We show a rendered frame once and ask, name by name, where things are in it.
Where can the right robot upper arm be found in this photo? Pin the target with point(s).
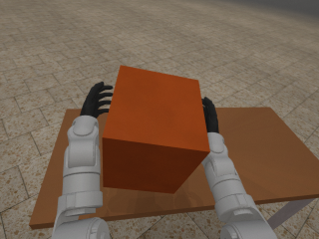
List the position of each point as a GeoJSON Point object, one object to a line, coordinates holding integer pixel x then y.
{"type": "Point", "coordinates": [247, 229]}

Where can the left robot forearm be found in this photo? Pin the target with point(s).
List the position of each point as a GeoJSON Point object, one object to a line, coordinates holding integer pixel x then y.
{"type": "Point", "coordinates": [81, 193]}

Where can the right robot hand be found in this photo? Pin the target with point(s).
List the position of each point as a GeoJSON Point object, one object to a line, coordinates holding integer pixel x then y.
{"type": "Point", "coordinates": [210, 115]}

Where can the left robot upper arm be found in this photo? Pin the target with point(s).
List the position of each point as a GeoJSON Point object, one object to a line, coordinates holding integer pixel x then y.
{"type": "Point", "coordinates": [89, 228]}

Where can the table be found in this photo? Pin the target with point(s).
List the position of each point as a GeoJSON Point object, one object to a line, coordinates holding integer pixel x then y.
{"type": "Point", "coordinates": [273, 164]}

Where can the carton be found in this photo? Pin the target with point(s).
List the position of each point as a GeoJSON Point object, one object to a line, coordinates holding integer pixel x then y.
{"type": "Point", "coordinates": [155, 134]}

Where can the right robot forearm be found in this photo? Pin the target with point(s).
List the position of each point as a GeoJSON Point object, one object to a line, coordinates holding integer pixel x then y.
{"type": "Point", "coordinates": [232, 203]}

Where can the left robot hand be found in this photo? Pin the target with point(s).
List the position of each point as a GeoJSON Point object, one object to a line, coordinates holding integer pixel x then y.
{"type": "Point", "coordinates": [92, 101]}

